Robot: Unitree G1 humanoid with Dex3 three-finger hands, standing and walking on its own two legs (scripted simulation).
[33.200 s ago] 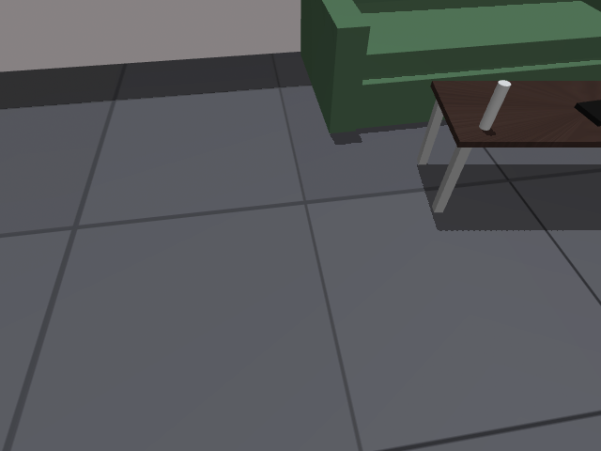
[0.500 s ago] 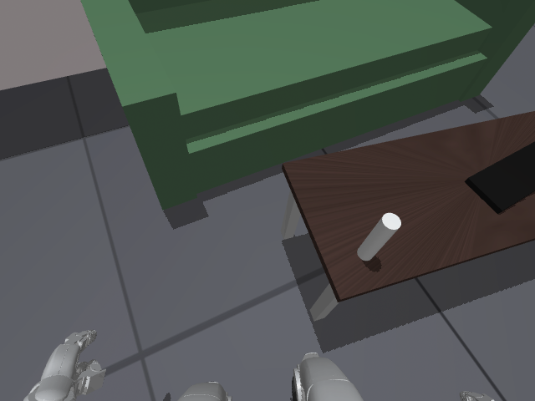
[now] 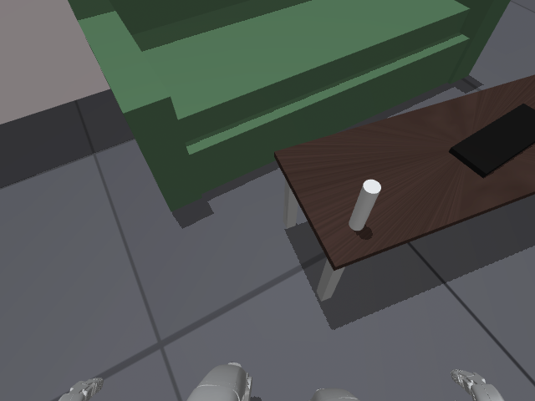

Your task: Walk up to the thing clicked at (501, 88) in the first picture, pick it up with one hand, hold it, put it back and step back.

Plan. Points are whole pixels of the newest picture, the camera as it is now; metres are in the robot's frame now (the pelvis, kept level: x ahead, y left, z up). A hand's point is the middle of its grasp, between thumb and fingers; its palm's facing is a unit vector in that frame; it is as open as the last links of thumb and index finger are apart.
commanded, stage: step back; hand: right
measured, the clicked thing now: (363, 207) +0.56 -0.23 -0.25
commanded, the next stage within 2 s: none
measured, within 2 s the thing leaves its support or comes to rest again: neither
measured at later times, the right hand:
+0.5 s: hand out of the picture -0.02 -0.25 -0.12, palm faces -0.07 +0.89 -0.45, open 7.4 cm
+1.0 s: hand out of the picture -0.22 -0.30 -0.16, palm faces -0.14 +0.90 -0.42, open 7.4 cm
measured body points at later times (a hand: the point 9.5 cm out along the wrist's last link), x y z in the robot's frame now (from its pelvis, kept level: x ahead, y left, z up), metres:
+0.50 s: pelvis -0.13 +0.01 +0.01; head -0.08 +0.04 +0.45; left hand -0.05 +0.33 -0.13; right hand -0.01 -0.30 -0.09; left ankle -0.08 +0.12 -0.73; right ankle -0.18 -0.16 -0.64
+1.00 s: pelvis -0.30 -0.03 -0.01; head -0.24 -0.02 +0.43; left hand -0.19 +0.29 -0.12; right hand -0.21 -0.35 -0.13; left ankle -0.31 +0.07 -0.73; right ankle -0.22 -0.16 -0.73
